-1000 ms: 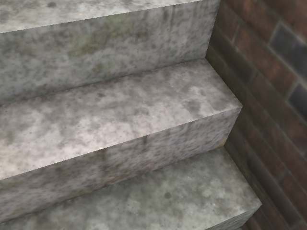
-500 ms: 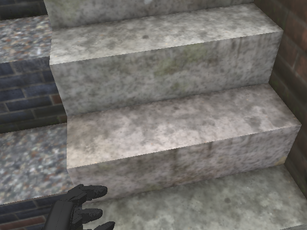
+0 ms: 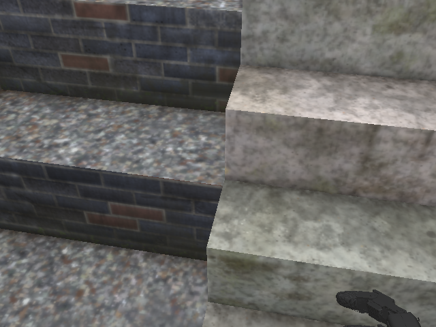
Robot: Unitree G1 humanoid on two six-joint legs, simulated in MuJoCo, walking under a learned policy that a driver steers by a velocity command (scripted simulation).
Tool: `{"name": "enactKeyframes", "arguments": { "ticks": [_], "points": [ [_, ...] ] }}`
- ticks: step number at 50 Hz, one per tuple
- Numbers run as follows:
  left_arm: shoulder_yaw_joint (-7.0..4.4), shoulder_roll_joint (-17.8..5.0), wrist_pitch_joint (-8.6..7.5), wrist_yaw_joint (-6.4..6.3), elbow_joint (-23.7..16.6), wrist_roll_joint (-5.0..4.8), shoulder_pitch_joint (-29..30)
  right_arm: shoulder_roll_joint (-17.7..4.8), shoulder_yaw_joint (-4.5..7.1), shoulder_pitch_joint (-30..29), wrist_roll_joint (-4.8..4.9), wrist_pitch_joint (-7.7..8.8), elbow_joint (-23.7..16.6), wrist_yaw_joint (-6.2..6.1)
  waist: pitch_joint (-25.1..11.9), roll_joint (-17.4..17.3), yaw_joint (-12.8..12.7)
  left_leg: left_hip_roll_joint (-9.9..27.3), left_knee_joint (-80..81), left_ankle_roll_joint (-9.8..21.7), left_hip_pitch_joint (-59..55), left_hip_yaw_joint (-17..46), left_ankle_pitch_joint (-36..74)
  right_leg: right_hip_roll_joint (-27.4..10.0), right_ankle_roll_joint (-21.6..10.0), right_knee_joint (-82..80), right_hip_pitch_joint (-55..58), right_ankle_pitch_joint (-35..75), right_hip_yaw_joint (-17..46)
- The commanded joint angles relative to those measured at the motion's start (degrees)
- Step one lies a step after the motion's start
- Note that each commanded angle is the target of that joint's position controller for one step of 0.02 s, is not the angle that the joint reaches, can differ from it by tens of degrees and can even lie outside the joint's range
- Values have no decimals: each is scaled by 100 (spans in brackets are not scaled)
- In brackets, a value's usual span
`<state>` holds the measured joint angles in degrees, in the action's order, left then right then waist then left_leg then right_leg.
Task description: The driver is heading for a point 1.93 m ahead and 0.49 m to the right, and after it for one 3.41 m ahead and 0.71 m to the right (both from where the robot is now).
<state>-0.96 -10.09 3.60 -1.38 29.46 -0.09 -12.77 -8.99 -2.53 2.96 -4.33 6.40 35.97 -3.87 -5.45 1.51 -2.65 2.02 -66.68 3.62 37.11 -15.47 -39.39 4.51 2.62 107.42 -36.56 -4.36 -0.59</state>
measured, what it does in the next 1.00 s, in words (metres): goes down, backwards, turning right: right foot 0.22 m lower, then left foot 0.25 m lower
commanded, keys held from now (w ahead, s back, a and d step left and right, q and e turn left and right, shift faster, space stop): w+e+shift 0.14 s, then e+shift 0.50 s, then shift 0.02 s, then q+shift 0.34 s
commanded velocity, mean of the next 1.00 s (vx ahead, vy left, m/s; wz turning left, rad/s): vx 0.37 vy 0.00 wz -0.48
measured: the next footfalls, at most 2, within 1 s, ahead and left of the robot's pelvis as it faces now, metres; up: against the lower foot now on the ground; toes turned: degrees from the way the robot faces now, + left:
right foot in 0.20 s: -0.12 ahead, -0.08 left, -0.22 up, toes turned -11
left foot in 0.56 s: -0.40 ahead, +0.08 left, -0.47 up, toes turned -20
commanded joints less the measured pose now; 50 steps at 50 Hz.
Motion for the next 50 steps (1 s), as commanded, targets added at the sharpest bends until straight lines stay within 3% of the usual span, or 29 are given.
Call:
{"name": "enactKeyframes", "arguments": {
  "ticks": [1,5,7,10,12,16,17,20,22,24,25,26,27,28,29,30,31,33,35,36,37,38,39,40,41,43,46,49,50],
  "points": [
    [-357,-622,-25,82,163,118,-1009,-768,283,-826,72,436,-719,53,-116,-231,-497,1711,2574,-368,-404,2355,29,-328,-416,-1283,250,202,-406],
    [-318,-512,-94,370,407,21,-1722,-633,265,-1273,181,386,-667,187,265,-1261,-936,1739,2766,-842,-549,1358,311,-1426,-1106,-4341,651,-534,-367],
    [-345,-594,-197,605,449,37,-1310,-289,250,-790,344,152,-670,144,433,-261,-486,1651,1771,-901,-1192,701,1256,-1992,-1636,-6601,717,-555,19],
    [-108,270,-451,713,867,280,-1934,481,8,-1115,440,-379,-678,187,233,1609,-1087,481,-2483,-949,-601,-634,395,-1552,-1991,-7618,1178,1719,-478],
    [-66,225,-519,482,299,627,-1272,940,-223,-2243,320,-563,-1430,271,714,1682,-1215,67,-4582,-1629,194,-177,77,-1130,-1847,-7014,-151,1397,-115],
    [-275,-1027,-627,-273,-533,611,43,-241,380,-1680,-100,-805,-1773,195,872,610,-262,-398,-5485,-1689,-919,1162,4017,-2087,-1854,-9228,-2758,-2958,3884],
    [-250,-861,-554,-282,-508,496,338,-832,648,-1059,-35,-882,-1492,96,1001,302,111,-552,-5413,-1603,-670,1356,3652,-1799,-1749,-8620,-2509,-2640,3360],
    [-350,-842,-294,-415,-355,273,69,-855,699,-403,-20,-981,-1326,148,1367,-185,88,-810,-2481,-1179,-294,1123,3142,-1062,-1120,-7214,-1027,-2670,2218],
    [-519,-777,-232,-556,-509,322,953,-715,655,578,-12,-1106,-895,215,780,5,530,-993,-1094,-889,-1648,591,4074,-466,-919,-5793,-1209,-1852,1255],
    [-328,-226,-156,-763,-770,370,1649,-600,561,2394,132,-1144,-116,240,939,789,1298,-645,4142,4,-2236,-86,4488,846,380,-5109,-1013,-1748,-162],
    [-402,-89,94,-790,-301,71,-4,141,326,1370,232,-1067,189,343,657,-890,484,-29,5260,252,-1851,461,5978,1139,-24,-2014,-157,-2844,-528],
    [-412,260,308,-819,13,-88,-1792,422,162,-424,33,-956,-48,371,363,-2253,-1076,402,5826,354,-1051,1385,6294,1033,-291,1438,222,-3027,334],
    [-654,-394,350,-679,150,19,-2402,230,173,-1760,62,-884,-568,332,444,-773,-2021,500,6191,-147,-242,1949,5800,1081,105,2378,749,-2385,1055],
    [-760,-388,469,-648,133,16,-2165,-22,186,-1673,85,-874,-899,190,-113,287,-1750,795,6068,-167,-1312,2469,6711,1390,338,3080,162,-2658,1090],
    [-693,-1003,358,-392,-387,191,-836,-696,348,-1487,-525,-536,-1154,88,311,1077,-1281,324,4393,-320,-2167,1714,7275,1058,319,2189,-1348,-2355,345],
    [-689,-1341,411,-120,-317,269,-1121,-1581,634,-1236,-615,-211,-1136,-51,-5,556,-1396,1019,3566,204,-3214,2315,7670,267,378,753,-1832,-1738,466],
    [-737,-1613,430,28,-203,496,-1055,-1660,710,-1191,-343,-64,-1045,-57,-196,325,-1361,1097,3507,343,-3573,2360,6710,-334,214,-1449,-1795,-1118,551],
    [-757,-1644,497,128,-290,625,244,-1122,577,-234,-209,0,-909,-66,-361,-344,-359,1299,3064,454,-4100,2261,7676,-209,136,-2965,-1415,-1159,257],
    [-642,-1509,486,358,-106,418,-662,-919,533,-634,-28,-84,-999,17,-1237,-1607,-919,1059,1575,558,-3063,1915,7999,-794,-315,-5410,1536,-383,187],
    [-629,-1438,466,309,471,92,-1916,-767,547,-1122,-66,-294,-1137,-35,-1542,-1682,-1335,870,213,476,-1996,1872,5691,-1534,-767,-7146,3271,848,384],
    [-494,-1139,287,343,1093,43,-2310,-243,383,-759,-75,-432,-1051,-162,-1227,-272,-1339,9,-1567,429,-1126,1152,2639,-1651,-1029,-8875,4105,3025,-36],
    [-311,-742,135,380,1467,133,-1444,174,287,605,-158,-617,-586,-187,-30,1468,-308,-1092,-3627,356,-527,379,-364,-1093,-803,-10379,3449,3833,-1119],
    [6,-574,39,307,839,462,188,236,378,1025,-69,-895,-893,-201,885,1297,560,-1425,-5833,-7,-547,1063,-468,-1341,-633,-11169,2111,4244,-408],
    [289,-552,-31,161,404,746,1375,204,500,1609,298,-1111,-889,-151,475,370,1264,-1571,-7225,-396,261,1590,-440,-1431,-188,-10573,2522,4970,-224],
    [-60,-1523,-217,57,159,1148,1071,-308,576,1700,333,-1053,-1053,-67,346,-133,1423,-1367,-6367,-923,1189,1507,61,-1854,-289,-8340,3103,6808,-398],
    [-468,-2432,-505,-142,266,991,1381,-837,603,2286,-182,-1026,-1037,-127,-150,349,1989,-427,-5425,-994,454,1699,1763,-2884,-1236,-8362,2055,4548,231],
    [-98,-1035,-563,-304,-41,460,1701,-1364,820,1908,-133,-1306,-909,193,511,201,1551,-81,226,-279,-706,1358,2973,-2161,-681,-8282,1574,546,-448],
    [-153,-686,-17,-397,51,303,910,-348,573,1675,167,-1569,-649,59,885,255,1086,-61,3148,438,-1302,849,2413,-1344,-470,-6054,2112,-205,-886],
    [-116,-254,199,-401,-215,360,1075,-28,399,1662,143,-1575,-597,-48,804,-811,1050,335,3909,793,-1264,1441,3363,-896,-319,-3666,1627,-3023,-821]
  ]
}}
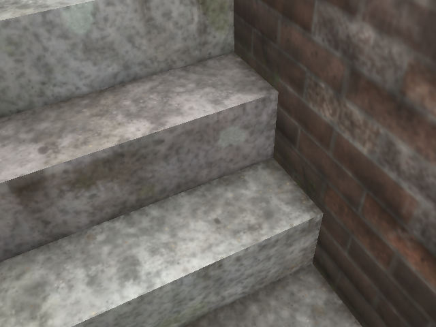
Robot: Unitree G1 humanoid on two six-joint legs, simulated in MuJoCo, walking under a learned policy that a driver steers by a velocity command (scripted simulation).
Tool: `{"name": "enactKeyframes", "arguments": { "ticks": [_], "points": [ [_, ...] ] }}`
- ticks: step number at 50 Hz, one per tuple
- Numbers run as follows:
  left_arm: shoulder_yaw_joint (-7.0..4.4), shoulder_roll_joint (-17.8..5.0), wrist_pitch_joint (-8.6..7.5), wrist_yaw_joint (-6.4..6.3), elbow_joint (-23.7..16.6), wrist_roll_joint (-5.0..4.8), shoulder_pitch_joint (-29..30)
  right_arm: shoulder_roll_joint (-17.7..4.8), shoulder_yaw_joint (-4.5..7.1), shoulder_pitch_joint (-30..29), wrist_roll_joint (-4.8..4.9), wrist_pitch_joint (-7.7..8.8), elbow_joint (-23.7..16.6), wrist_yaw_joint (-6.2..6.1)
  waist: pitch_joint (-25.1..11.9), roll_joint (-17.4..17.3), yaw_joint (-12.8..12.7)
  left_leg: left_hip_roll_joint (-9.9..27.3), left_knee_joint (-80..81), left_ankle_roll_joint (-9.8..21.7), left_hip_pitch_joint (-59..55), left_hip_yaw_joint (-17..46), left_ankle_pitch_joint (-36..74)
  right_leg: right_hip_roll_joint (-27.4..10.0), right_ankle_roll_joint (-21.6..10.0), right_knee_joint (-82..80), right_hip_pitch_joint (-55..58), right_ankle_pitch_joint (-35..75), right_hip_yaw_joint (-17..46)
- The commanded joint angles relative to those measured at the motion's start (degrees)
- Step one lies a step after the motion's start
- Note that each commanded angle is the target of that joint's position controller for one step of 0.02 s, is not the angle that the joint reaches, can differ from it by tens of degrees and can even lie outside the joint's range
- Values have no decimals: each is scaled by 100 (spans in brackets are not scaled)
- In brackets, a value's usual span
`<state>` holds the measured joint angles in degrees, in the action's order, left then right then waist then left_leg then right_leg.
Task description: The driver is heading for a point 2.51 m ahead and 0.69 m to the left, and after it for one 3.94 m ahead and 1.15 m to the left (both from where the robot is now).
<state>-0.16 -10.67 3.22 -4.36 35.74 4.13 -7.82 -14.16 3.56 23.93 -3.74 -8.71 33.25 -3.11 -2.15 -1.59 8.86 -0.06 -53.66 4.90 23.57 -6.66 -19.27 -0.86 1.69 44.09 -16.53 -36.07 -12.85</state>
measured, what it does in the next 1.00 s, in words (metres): goes down, backwards, turning left: right foot 0.43 m lower, then left foot 0.18 m higher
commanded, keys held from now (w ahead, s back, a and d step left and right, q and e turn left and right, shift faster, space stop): q+shift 0.58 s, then e+shift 0.04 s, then w+e+shift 0.38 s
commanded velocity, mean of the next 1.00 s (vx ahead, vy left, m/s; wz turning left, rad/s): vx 0.17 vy -0.06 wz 0.44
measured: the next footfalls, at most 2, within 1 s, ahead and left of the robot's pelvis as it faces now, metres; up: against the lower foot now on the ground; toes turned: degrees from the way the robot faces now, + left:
right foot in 0.34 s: -0.39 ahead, -0.21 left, -0.43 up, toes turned +14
left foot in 0.40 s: -0.23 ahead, -0.05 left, -0.25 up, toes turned +22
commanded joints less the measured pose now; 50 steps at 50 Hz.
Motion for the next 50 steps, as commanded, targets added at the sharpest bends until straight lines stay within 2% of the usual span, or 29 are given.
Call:
{"name": "enactKeyframes", "arguments": {
  "ticks": [1,2,3,4,9,11,13,15,17,18,20,21,22,23,24,26,27,28,30,32,34,37,38,40,41,42,43,45,50],
  "points": [
    [-27,127,465,29,-1565,-32,1498,747,-390,-705,-61,192,-472,-119,948,-1251,-390,251,1249,925,1361,1736,2115,232,265,5416,-1195,-132,1308],
    [29,481,517,64,-2369,33,982,0,-202,-2870,-77,443,-1321,-230,77,-1938,-1688,770,1568,828,2939,4469,1869,72,375,6460,-891,781,3132],
    [-208,-292,540,48,-2118,111,-80,-1048,35,-4641,-37,679,-2303,-193,-624,-920,-2142,1328,1769,1202,4816,5626,-756,273,382,7849,290,2091,2944],
    [-492,-993,524,128,-1770,214,-486,-557,-149,-4790,2,731,-2260,-137,-496,352,-2244,808,1209,929,5350,4747,-1216,467,438,8003,752,2857,2609],
    [-9,-284,224,289,-1085,-246,-766,29,-87,-1829,-167,571,-1078,-477,450,-203,-1226,-1122,-892,-413,2293,1767,-540,376,-768,-2722,348,3193,888],
    [300,295,110,315,-1063,-114,940,141,213,-748,314,214,-742,-469,341,1370,-40,-1979,-5732,-463,1560,665,-1556,-637,-1059,-4646,-147,7805,1460],
    [246,-244,-186,455,-1360,233,2073,-203,233,-644,402,91,-1056,-434,348,1742,628,-1796,-7050,-832,2601,984,-2291,-479,-558,-3730,159,8384,1297],
    [218,-297,-166,524,-1121,-4,1629,-456,258,-960,362,290,-996,-223,595,627,-71,-2262,-6890,-998,2433,346,-1401,-363,-429,-5181,623,8386,1108],
    [44,-979,-151,205,-812,-324,872,-177,212,-1033,530,464,-1290,-197,214,599,-79,-2460,-6084,-1086,2843,-115,-2342,-485,514,-3674,2118,13747,589],
    [-207,-1407,-169,150,-589,-272,478,136,-176,-1328,247,610,-1629,-168,264,1287,-313,-2076,-3569,-822,2158,-1294,-2556,-17,1405,-2824,2138,16654,-382],
    [-563,-1601,-115,-284,-268,-168,-1068,-368,-49,-1039,-293,661,-1341,172,-435,2223,-476,-1400,-103,192,934,-1186,-1310,-420,1831,-481,2774,17796,6],
    [-525,-1500,-146,-366,-531,-304,-762,-573,-15,-214,-361,568,-601,345,-1079,1537,-407,-1161,101,662,-114,-598,-646,-380,1679,480,2244,16300,294],
    [-430,-1394,-24,-447,-979,-934,-758,-1159,281,912,-256,650,-465,641,-2795,-627,47,320,-375,2146,-4503,858,520,-369,1906,3123,-1000,12490,894],
    [-193,-1028,-220,-156,-721,-752,-1702,-1566,492,-650,426,372,-686,316,-5060,-4473,-216,1834,1866,2557,-4566,4610,-132,471,739,4824,-1599,-1508,1614],
    [-438,-1554,-226,160,-404,-398,-2993,-1313,510,-3298,346,369,-1941,-205,-4513,-3302,-1258,1978,2125,1285,825,6503,-718,-62,-261,4992,1595,-1972,3479],
    [-685,-1688,47,491,250,-462,-4333,26,3,-5579,-299,542,-1968,-621,-845,393,-3431,87,-1678,-1094,8173,2333,-343,-1289,-1888,1112,5097,635,4009],
    [-553,-1157,218,557,245,-420,-2526,746,-70,-3447,-104,416,-1053,-843,-53,3511,-2069,-1130,-4734,-926,5498,237,-845,-791,-1290,-1186,1936,2454,2098],
    [-222,-132,472,618,70,-23,-1240,1031,-44,-2316,57,383,-503,-893,-25,3914,-1258,-1905,-8166,-1138,3732,-325,-928,-218,-793,-1249,-644,2973,586],
    [-113,-542,209,117,-1490,-196,2142,-539,591,-1118,46,-113,-815,-395,286,3263,820,-1102,-10247,-1566,1356,1327,0,-1692,-911,-3720,-5034,-28,2990],
    [-137,-1012,107,-90,-1546,-462,1986,-1191,594,-810,257,-202,-499,-153,628,1586,494,-955,-8448,-1868,528,1074,787,-1101,-859,-3974,-4541,-370,3170],
    [-192,-1120,-26,-168,-933,-272,314,-517,347,-885,301,-23,-39,-15,210,497,-487,-1245,-6482,-1500,252,612,143,-628,-942,-3296,-2232,80,2895],
    [-633,-1544,-172,-287,-695,-121,-188,-99,-66,-843,407,164,-286,453,999,2084,-370,-747,1322,-582,-1079,-331,-2479,118,-149,-3736,-856,-4,1983],
    [-667,-1383,-82,-222,-671,-153,-388,-77,-87,-527,333,236,116,390,1274,2085,-683,-774,3513,-379,-1310,-633,-2640,231,58,-3397,-58,724,2057],
    [-383,-377,148,187,-13,-170,-2208,311,-246,-2055,256,341,232,106,1169,-1071,-1663,61,3833,-637,-1939,596,-78,1216,-588,1830,-2143,-20,2279],
    [-199,275,212,330,-198,-68,-2389,306,-516,-1929,323,414,-43,193,550,-335,-2253,1625,1707,-950,-2518,1454,1657,946,-619,2973,-4058,-389,3157],
    [-264,-23,41,346,-681,-41,-1817,-471,-255,-768,419,423,162,267,26,-4,-1815,2971,1453,-1504,-2793,1405,4745,954,-489,3057,-4614,-284,2936],
    [-313,-518,-8,353,-1322,-167,357,-2143,476,254,482,497,356,190,-397,-1775,-257,3501,4111,-818,-2316,3689,-1168,106,-259,2398,-5033,1323,2309],
    [-650,-1505,-21,561,-1577,-146,1865,-1133,143,-476,368,652,481,66,2099,-1046,-68,2335,4777,-1033,-1042,2961,-2750,308,53,2798,-5776,2997,2529],
    [-685,-995,122,1020,-723,-297,149,-1150,129,-933,316,804,455,-3,1297,-438,-1011,1640,4411,-1296,-734,779,-591,544,16,3139,-3869,3847,2374]
  ]
}}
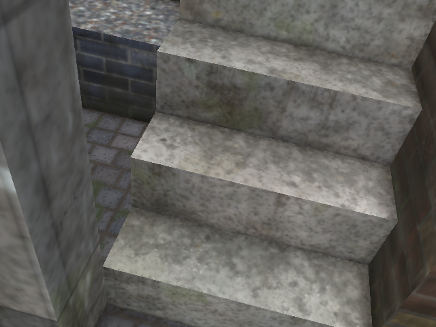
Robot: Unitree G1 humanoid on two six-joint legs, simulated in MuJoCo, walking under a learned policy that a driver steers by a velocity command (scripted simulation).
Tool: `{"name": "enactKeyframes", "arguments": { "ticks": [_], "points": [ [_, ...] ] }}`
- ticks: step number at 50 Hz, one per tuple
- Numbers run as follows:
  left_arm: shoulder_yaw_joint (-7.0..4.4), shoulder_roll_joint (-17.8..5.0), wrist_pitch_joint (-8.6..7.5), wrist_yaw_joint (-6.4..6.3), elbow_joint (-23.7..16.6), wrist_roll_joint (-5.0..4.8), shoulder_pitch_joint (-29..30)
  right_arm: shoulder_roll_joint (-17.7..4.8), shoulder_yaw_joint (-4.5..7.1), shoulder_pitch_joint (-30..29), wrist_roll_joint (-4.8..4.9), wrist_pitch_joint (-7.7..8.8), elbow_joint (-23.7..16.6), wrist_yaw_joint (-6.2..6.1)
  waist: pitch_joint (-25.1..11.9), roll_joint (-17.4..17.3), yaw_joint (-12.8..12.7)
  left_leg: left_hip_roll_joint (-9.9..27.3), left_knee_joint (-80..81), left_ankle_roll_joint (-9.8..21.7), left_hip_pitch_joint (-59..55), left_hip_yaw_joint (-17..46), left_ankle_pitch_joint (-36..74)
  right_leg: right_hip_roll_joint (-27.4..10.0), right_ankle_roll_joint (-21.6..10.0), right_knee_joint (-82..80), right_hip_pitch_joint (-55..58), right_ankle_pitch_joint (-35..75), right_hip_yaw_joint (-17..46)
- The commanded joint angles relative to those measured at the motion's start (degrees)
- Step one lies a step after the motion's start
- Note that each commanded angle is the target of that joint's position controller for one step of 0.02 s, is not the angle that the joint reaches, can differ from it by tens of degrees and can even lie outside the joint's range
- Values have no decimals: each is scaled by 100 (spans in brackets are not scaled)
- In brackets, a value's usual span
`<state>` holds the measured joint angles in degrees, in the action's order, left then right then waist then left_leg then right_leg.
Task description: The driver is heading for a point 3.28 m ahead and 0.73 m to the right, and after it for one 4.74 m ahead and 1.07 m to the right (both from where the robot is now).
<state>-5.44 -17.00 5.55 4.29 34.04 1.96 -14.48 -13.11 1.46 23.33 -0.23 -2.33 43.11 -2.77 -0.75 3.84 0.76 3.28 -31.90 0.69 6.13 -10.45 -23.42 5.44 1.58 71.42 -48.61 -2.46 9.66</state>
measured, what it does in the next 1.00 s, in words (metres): walks ahead, turning right: right foot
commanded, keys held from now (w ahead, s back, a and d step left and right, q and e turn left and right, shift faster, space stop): w+e+shift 0.48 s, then w+q+shift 0.52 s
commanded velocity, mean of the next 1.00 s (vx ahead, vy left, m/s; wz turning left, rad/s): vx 0.59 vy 0.23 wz -0.29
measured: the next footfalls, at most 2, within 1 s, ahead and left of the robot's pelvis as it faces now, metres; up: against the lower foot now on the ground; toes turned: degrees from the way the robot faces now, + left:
right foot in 0.48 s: -0.08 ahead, -0.19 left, +0.00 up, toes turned -34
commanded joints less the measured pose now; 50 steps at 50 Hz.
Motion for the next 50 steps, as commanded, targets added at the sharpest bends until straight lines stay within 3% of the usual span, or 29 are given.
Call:
{"name": "enactKeyframes", "arguments": {
  "ticks": [1,3,6,7,8,11,12,13,15,16,18,20,21,23,24,25,26,27,28,29,31,33,35,39,43,46,47,48,50],
  "points": [
    [-147,-277,-108,152,-474,-84,657,-1211,362,-869,-71,144,-458,-29,1011,-1106,-286,1211,2215,-879,1031,895,-4,-94,36,511,-437,561,70],
    [-183,-348,-118,177,-370,-159,529,-1216,366,-919,-139,157,-468,48,794,-1222,-325,1074,2220,-757,892,625,66,-109,98,668,-188,646,-128],
    [-166,-416,-90,173,-311,-135,565,-1246,393,-711,-57,203,-414,44,496,-1137,-252,1319,2269,-579,160,653,-191,-277,172,599,-350,605,-357],
    [-208,-551,-125,-123,-34,-259,-117,-942,271,-1237,-135,164,-769,295,378,-1883,-209,948,2533,44,506,93,-1162,-306,323,461,373,-63,-1018],
    [-214,-600,-121,-167,-57,-207,255,-934,277,-973,-237,214,-729,219,534,-1628,-20,1234,2558,201,178,406,-1090,-489,329,598,114,-18,-1099],
    [-215,-608,-71,-184,-314,0,980,-1100,289,-277,-249,294,-607,189,565,-1160,522,1823,2473,357,-1089,645,-1102,-755,240,-110,-591,-186,-957],
    [-189,-514,-44,-129,-251,-60,752,-1142,271,-410,-173,353,-649,150,493,-1427,348,2033,2464,551,-1046,690,-1475,-773,282,-123,-386,-411,-1042],
    [-232,-687,-23,-51,-283,-33,801,-1152,287,-513,-144,381,-690,91,494,-1513,313,2206,2598,592,-1000,752,-1958,-879,280,-299,-270,-528,-1171],
    [-241,-690,-33,103,-387,-73,958,-1169,302,-746,-180,403,-799,60,582,-1338,233,2303,2567,507,-786,513,-2142,-1003,194,-813,148,-855,-1330],
    [-211,-648,-34,162,-495,-111,1064,-1310,353,-878,-199,425,-789,54,571,-1524,138,2319,2739,461,-589,416,-2173,-1096,87,-1027,527,-966,-1397],
    [-94,-378,-80,129,-427,-147,798,-1377,381,-1193,-234,451,-844,59,548,-1348,-4,2062,2559,379,-224,-101,-1770,-1119,-91,-1878,1535,-1539,-1644],
    [-107,-469,-87,78,-472,-212,821,-1338,376,-1312,-240,407,-821,93,480,-1178,-46,1797,2439,333,123,-524,-1772,-1060,-409,-2553,2406,-2063,-2047],
    [-114,-520,-60,47,-510,-144,911,-1288,358,-1313,-238,402,-746,127,640,-1152,-34,1809,2310,384,-50,-527,-1784,-1131,-526,-2805,2322,-2153,-2097],
    [-84,-413,-131,-36,-227,-55,292,-1192,345,-1183,-94,316,-563,249,404,-506,-175,1569,1174,435,-54,-874,-1793,-997,-712,-3661,3049,-2070,-2286],
    [-333,-579,-155,-465,1155,-134,-2476,-676,287,-1687,-506,143,-822,439,746,260,-1255,456,-2096,451,1901,-1337,-2032,-1235,-375,-4544,4722,-1458,-1344],
    [-309,-1127,-112,-737,1296,-261,-3022,360,-23,-1812,-670,153,-1135,632,1545,1887,-1087,84,-4715,330,4627,-61,-2240,-2005,518,-3927,4680,-2286,267],
    [-346,-1628,-124,-1036,565,-422,-1929,657,-102,-962,-533,221,-1410,1037,332,2532,-430,-107,-5202,197,4904,1042,-1637,-3195,158,-5626,4278,-2544,3319],
    [-347,-1589,-169,-1181,322,-316,-1233,96,63,-983,-574,158,-1265,1239,288,1311,-100,178,-5174,163,4693,1388,-387,-3069,-24,-6161,4044,-3773,3101],
    [-404,-1627,-225,-1221,259,-199,-897,-289,187,-1045,-433,177,-1210,1207,545,837,53,258,-4912,137,4654,1176,500,-2872,-89,-6215,4104,-3986,2274],
    [-359,-1334,-306,-1202,359,-116,-854,-574,265,-1215,-387,131,-1077,1101,581,361,47,312,-4723,123,4401,1110,1128,-2630,122,-5968,4303,-2572,1550],
    [-292,-1032,-495,-1226,648,-151,-1342,-613,307,-978,-447,-42,-763,1015,332,397,0,199,-4530,188,4073,1211,1655,-2295,409,-5079,4951,1556,144],
    [-266,-898,-601,-1279,859,-122,-1805,-446,269,-1022,-375,-128,-656,1025,108,387,-103,-75,-4358,241,3840,1406,1605,-2246,522,-4722,5234,3528,-567],
    [-300,-956,-633,-1255,927,-129,-1930,-400,302,-967,-207,-162,-610,1146,310,374,-84,-385,-4073,190,3644,1749,1666,-2185,511,-4822,5067,3248,-1023],
    [-253,-806,-713,-1279,985,-223,-1913,-431,271,-1352,-217,-124,-690,1064,719,448,-163,-427,-3103,149,3840,1283,1826,-2273,142,-5068,5272,3652,-1422],
    [-237,-867,-782,-1295,1106,-230,-1775,-345,149,-2024,-207,-150,-947,1084,892,693,-206,-79,-1898,297,3897,726,1793,-2487,-257,-5417,5624,3549,-1668],
    [-265,-1098,-798,-1294,1012,-269,-1159,-286,79,-1928,-102,-172,-1031,1074,786,810,206,-227,-696,644,2620,285,1507,-2406,-246,-5344,5176,4696,-2236],
    [-315,-1342,-767,-1285,904,-234,-875,-374,111,-1644,-66,-160,-1020,1014,579,832,426,-398,-505,703,2025,180,1160,-2379,-260,-4860,5056,5826,-2304],
    [-367,-1504,-721,-1303,892,-244,-701,-520,176,-985,-35,-189,-976,957,-7,958,777,-544,-721,800,1296,93,923,-2487,-382,-4173,5129,6702,-2264],
    [-307,-1417,-658,-1229,724,-301,-58,-865,325,155,-113,-206,-709,863,-429,942,1335,-578,-262,1180,159,227,341,-2455,-566,-2151,4642,6633,-2070]
  ]
}}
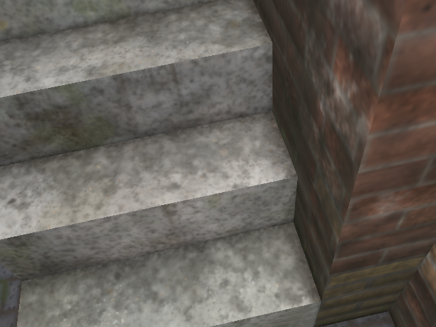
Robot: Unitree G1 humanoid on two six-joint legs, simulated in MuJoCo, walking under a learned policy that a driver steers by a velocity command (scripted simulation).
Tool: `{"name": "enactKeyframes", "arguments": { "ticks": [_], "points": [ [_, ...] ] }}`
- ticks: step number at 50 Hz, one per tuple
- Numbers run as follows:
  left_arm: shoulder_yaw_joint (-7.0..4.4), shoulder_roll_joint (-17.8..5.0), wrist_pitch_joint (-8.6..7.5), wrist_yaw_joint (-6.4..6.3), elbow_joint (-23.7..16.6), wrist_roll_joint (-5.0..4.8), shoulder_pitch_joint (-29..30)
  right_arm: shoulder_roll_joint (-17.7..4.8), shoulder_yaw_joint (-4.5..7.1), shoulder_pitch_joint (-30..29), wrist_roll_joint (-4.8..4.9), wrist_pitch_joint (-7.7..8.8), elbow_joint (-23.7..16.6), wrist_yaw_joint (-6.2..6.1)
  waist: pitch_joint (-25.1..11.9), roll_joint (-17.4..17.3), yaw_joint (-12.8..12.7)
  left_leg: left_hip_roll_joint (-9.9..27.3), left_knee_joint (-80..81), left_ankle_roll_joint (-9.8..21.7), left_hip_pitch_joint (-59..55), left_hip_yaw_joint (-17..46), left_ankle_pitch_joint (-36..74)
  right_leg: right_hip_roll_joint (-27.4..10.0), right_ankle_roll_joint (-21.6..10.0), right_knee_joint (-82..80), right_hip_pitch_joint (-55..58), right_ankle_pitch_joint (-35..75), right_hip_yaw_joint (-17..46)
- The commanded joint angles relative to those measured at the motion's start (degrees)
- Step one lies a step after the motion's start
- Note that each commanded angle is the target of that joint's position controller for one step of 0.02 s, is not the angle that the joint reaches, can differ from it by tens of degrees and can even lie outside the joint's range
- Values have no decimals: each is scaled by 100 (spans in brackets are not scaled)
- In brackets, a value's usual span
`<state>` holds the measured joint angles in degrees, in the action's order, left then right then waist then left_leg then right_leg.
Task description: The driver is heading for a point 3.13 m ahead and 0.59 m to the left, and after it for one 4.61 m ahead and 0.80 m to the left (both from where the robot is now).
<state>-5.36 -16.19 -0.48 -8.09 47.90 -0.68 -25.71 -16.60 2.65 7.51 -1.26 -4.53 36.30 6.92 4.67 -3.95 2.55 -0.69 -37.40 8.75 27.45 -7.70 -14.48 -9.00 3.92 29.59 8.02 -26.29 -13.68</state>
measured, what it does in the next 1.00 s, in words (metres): climbs: left foot, then right foot 0.22 m higher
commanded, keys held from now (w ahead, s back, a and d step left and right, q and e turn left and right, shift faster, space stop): w+q+shift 0.22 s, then q+shift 0.12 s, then e+shift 0.66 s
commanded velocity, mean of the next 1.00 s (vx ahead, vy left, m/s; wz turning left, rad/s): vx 0.39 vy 0.09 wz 0.07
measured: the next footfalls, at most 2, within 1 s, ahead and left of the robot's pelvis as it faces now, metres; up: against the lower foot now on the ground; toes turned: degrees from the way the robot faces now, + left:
left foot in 0.02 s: +0.15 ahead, +0.09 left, +0.00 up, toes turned +6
right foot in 0.70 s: +0.45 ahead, +0.15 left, +0.22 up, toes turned +24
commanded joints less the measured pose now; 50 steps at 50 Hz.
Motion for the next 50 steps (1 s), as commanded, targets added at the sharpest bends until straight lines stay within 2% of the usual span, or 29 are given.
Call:
{"name": "enactKeyframes", "arguments": {
  "ticks": [1,2,3,5,7,9,11,12,13,16,19,21,25,26,29,30,31,32,33,34,35,36,37,38,40,43,45,47,50],
  "points": [
    [-247,-1268,-16,124,-789,-76,1441,-782,359,1951,-74,180,239,-143,-761,776,1284,-217,1476,727,-2490,401,-46,-255,-693,3788,-1917,5227,382],
    [-6,-501,-31,221,-943,82,1343,-1085,479,1448,-36,264,282,-163,-198,-945,716,-42,1539,1292,-3219,1608,1569,923,-443,5319,-4240,-24,506],
    [157,-236,-52,230,-1130,216,906,-1754,659,1643,28,380,256,-127,-1052,-1083,434,965,1907,2046,-3480,3321,2088,1171,-420,5943,-4524,-757,1381],
    [148,-476,-106,238,-1245,267,1083,-1332,618,942,201,380,130,-333,-504,122,25,757,2092,1573,-2050,3007,1699,664,-466,5157,-4000,-208,1818],
    [90,-817,-136,176,-1223,161,1236,-867,375,343,2,398,-16,-346,-322,647,-223,414,2276,1038,-1191,2672,1952,517,-285,3498,-3333,-269,1642],
    [75,-836,-105,145,-1240,-7,1568,-791,320,347,-2,546,40,-254,-184,398,-99,169,2426,712,-650,2636,2569,741,-106,1755,-2696,-527,1375],
    [163,-559,-84,179,-1207,-10,1438,-906,385,575,-47,655,286,-198,-778,-123,-242,153,2030,436,-890,2915,3509,978,-252,1017,-2012,285,1463],
    [297,-221,-125,431,-1535,404,2159,-773,373,1387,187,865,506,-489,-976,573,30,1058,2295,159,-2434,3954,4000,1213,-349,1416,-3418,1182,1376],
    [362,-3,-132,486,-1422,418,1892,-848,392,1204,270,949,550,-598,-1395,211,-201,1143,1988,-29,-2922,4234,4457,1049,-577,2262,-3447,1684,1672],
    [390,-21,-261,431,-1440,483,2154,-764,332,774,152,916,343,-733,-1218,97,-153,917,1062,224,-3065,3480,6404,854,-509,4682,-4889,1182,1587],
    [440,-28,-315,371,-1662,353,2574,-821,319,1537,66,843,598,-886,-1083,392,296,1082,743,482,-3803,3314,8831,1054,-418,7593,-6639,180,1158],
    [529,28,-197,391,-1595,392,2657,-805,231,2489,-6,802,1132,-979,-850,478,488,1029,869,168,-4752,2997,8726,1069,-483,8687,-8031,-834,818],
    [603,344,-106,494,-1543,151,3082,-732,158,3052,-259,745,1576,-1028,-613,246,651,1196,1123,-132,-5464,2331,7648,1536,-798,10256,-9681,-2242,1033],
    [562,390,-68,469,-1491,157,2852,-792,145,2897,-273,791,1589,-1012,-556,-19,470,1319,1220,-163,-5369,2121,7255,1602,-901,10656,-9873,-2421,1277],
    [631,508,102,499,-1546,345,2764,-599,-42,2147,-165,787,1634,-1015,-420,463,-134,1212,1903,-457,-4289,1269,6849,1511,-1005,10624,-9376,-2189,867],
    [701,531,176,523,-1484,341,2650,-695,-91,2112,-84,726,1724,-989,-434,611,-159,907,2176,-673,-3756,791,6677,1393,-881,9316,-8561,-1513,356],
    [767,559,292,556,-1454,405,2366,-783,-120,1303,57,669,1550,-1072,-673,759,-672,544,2374,-1057,-2395,53,7912,1480,-988,7611,-6359,-1101,110],
    [776,178,478,554,-1456,310,2461,-1137,-60,948,247,660,1385,-1155,-698,713,-689,393,2550,-1060,-1189,107,9525,1936,-810,5645,-4428,-642,-316],
    [723,94,720,500,-1360,106,1784,-1492,22,883,249,774,1438,-1222,-1298,-215,-1108,795,1809,-1069,-1512,335,11257,1901,-815,5035,-3316,-485,88],
    [562,-152,779,459,-867,-57,546,-1448,50,478,267,884,1314,-1270,-2073,-789,-1510,1043,742,-1194,-2274,368,12644,1988,-926,4615,-2802,-375,350],
    [353,-520,634,474,-470,-44,-928,-1506,183,-192,390,928,1002,-1177,-2526,-758,-2195,688,-1989,-1420,-2402,70,12684,2066,-1508,3196,-2045,54,1108],
    [213,-735,569,435,-215,226,-612,-846,89,-551,323,865,823,-895,-2026,1851,-2150,-778,-5347,-1481,-66,453,1836,1467,-2406,499,-1092,2939,3523],
    [83,-1166,517,219,-558,385,327,-470,-74,305,81,892,521,-546,-2682,3012,-913,-1597,-7161,-1566,746,1847,-128,229,-3148,-913,-1151,4549,7592],
    [113,-535,410,228,-627,224,1092,-210,-211,616,-155,859,471,-381,-2047,1099,-346,-1195,-7241,-1248,1222,1987,404,325,-3010,-443,-1732,3610,7254],
    [285,340,364,91,-442,200,1476,93,-277,95,-292,683,373,-438,-364,-610,-137,-994,-7936,-1173,1913,1859,395,799,-2839,123,-3928,1206,5903],
    [399,536,93,50,66,116,900,526,-452,-78,-242,529,17,-649,-22,-281,-167,-723,-8353,-1208,3052,1538,-106,1333,-2295,321,-3590,2601,3973],
    [336,165,-19,180,239,53,586,657,-513,-88,-267,531,-151,-743,-36,-238,-120,-312,-7723,-1105,3198,1510,-215,1402,-2016,300,-3429,3458,3449],
    [296,61,-15,203,125,134,578,616,-526,-575,-213,529,-377,-738,-74,-289,-211,-278,-6486,-1062,2942,1138,29,1526,-1758,384,-3518,4031,3380],
    [172,-135,153,172,-268,321,464,710,-440,-1152,-101,594,-751,-832,-664,949,-696,-361,-8252,-1072,4351,1204,-240,1039,-2125,267,-2086,4729,4605]
  ]
}}
Velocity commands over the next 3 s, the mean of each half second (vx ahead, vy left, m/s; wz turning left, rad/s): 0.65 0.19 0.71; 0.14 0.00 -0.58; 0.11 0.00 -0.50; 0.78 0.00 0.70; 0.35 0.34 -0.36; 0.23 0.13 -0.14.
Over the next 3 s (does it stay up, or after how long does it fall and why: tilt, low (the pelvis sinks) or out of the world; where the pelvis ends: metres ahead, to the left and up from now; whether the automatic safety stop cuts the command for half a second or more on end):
stays up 0.39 0.86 0.10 its command is cut before an obstacle after 2.1 s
